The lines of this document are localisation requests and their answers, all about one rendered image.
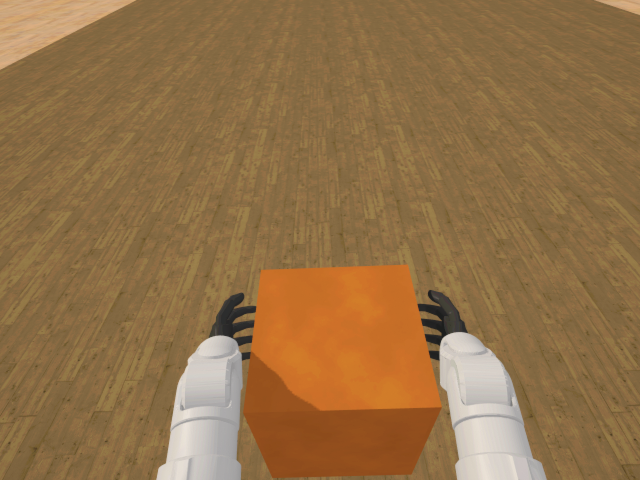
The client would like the robot left forearm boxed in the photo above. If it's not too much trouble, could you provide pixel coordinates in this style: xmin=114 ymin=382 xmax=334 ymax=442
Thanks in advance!
xmin=156 ymin=336 xmax=243 ymax=480

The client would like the robot left hand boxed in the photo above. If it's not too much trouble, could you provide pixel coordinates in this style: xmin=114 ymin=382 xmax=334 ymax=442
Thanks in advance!
xmin=209 ymin=293 xmax=256 ymax=361

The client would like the carton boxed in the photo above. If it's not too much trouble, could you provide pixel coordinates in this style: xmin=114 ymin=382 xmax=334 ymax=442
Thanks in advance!
xmin=243 ymin=265 xmax=442 ymax=478

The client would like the robot right forearm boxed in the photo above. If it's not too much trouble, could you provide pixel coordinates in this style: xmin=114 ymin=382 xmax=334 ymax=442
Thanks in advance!
xmin=439 ymin=332 xmax=547 ymax=480

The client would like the robot right hand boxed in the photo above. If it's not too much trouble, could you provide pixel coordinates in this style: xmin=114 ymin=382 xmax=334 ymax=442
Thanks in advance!
xmin=417 ymin=290 xmax=468 ymax=361

